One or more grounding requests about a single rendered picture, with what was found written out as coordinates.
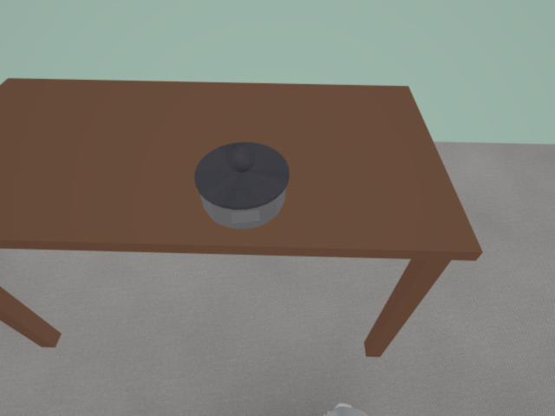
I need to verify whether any pot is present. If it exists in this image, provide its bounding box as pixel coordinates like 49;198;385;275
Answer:
200;189;285;229

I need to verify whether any table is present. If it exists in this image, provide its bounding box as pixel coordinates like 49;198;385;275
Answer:
0;78;483;357

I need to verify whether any lid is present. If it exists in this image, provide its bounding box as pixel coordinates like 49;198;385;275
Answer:
194;142;290;210

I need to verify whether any knob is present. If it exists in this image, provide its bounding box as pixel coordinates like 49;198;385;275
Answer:
226;143;255;172

